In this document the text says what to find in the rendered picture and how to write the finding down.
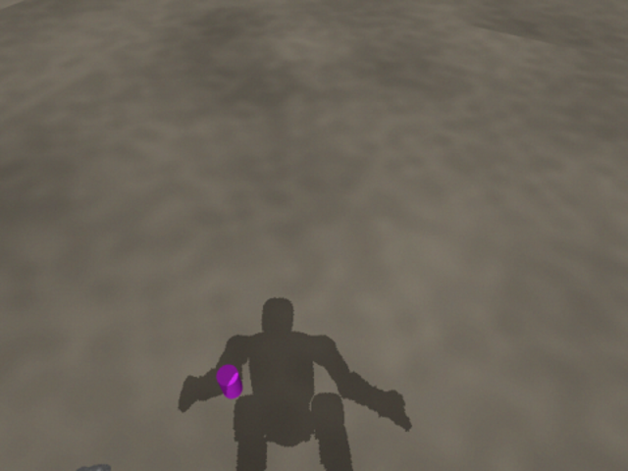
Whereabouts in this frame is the can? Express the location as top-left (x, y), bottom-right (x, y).
top-left (217, 364), bottom-right (242, 398)

